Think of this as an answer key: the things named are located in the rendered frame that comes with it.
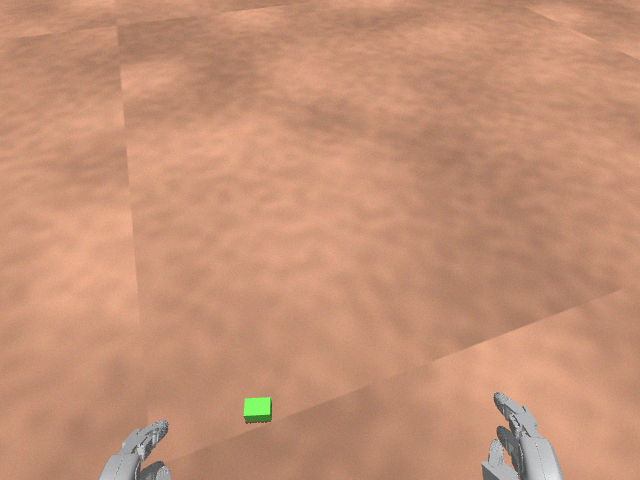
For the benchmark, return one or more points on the left robot hand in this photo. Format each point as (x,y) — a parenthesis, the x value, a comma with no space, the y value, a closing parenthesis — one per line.
(135,449)

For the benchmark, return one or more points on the small box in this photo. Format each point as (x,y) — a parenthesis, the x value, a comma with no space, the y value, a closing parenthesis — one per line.
(258,409)

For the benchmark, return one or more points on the right robot hand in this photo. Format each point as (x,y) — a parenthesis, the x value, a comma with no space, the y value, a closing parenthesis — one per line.
(533,457)

